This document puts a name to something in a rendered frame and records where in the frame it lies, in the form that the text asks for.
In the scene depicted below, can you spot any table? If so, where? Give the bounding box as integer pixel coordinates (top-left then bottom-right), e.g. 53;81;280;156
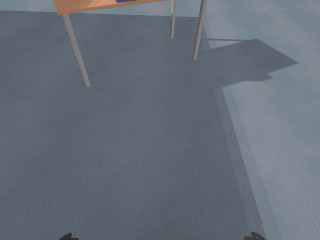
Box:
53;0;207;87

